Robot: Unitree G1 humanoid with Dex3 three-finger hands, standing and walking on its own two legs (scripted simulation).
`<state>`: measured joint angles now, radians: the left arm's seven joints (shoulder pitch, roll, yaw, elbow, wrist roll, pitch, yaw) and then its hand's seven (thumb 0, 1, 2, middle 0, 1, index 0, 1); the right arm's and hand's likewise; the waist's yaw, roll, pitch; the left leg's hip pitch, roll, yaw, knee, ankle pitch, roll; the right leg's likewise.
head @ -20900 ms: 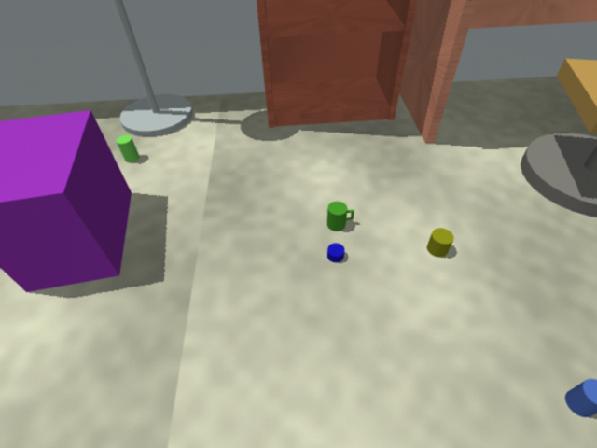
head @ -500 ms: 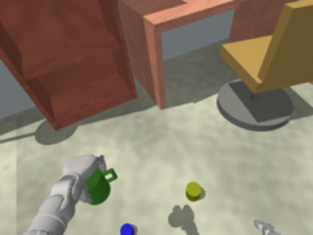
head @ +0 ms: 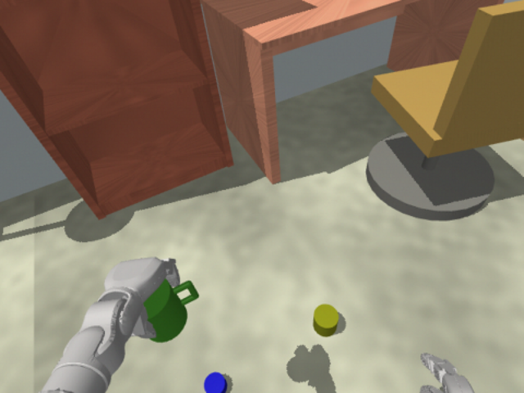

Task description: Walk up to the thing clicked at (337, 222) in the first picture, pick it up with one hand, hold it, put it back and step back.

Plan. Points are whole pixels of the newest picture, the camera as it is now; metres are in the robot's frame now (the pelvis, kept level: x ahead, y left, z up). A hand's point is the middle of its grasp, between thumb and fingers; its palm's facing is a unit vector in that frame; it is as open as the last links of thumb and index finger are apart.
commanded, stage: hold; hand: left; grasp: from above
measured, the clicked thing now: (164, 304) +0.32 +0.21 -0.08
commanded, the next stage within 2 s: crouch in 0.54 s
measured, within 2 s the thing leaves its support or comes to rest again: neither
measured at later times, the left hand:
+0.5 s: hand (143, 290) +0.32 +0.23 -0.02, palm faces -0.45 -0.06 -0.89, open 10.5 cm
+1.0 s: hand (151, 309) +0.32 +0.24 -0.10, palm faces -0.47 +0.00 -0.88, open 10.6 cm
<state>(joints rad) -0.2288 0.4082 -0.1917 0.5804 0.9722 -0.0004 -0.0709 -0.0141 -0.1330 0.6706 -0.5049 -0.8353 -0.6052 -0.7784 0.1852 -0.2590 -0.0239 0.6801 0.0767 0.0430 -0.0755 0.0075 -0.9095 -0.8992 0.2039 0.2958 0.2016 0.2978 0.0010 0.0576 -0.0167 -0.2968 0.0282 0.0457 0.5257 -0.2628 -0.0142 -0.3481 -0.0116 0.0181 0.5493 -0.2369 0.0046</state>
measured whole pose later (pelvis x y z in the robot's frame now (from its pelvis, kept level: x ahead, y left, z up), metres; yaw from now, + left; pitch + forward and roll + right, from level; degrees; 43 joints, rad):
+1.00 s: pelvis +0.00 +0.00 -0.02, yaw +1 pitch +10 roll +0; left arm -0.40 0.42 -0.17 0.90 1.10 -0.12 0.12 0.00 -0.09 0.67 -0.43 -0.89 -0.53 -0.84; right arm 0.19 -0.26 -0.04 0.66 0.04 0.07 -0.05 0.00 -0.90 -0.90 0.21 0.30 0.20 0.30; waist -0.03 0.01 -0.05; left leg -0.58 0.03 0.02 0.75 -0.35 -0.01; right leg -0.60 -0.02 0.00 0.74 -0.31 0.01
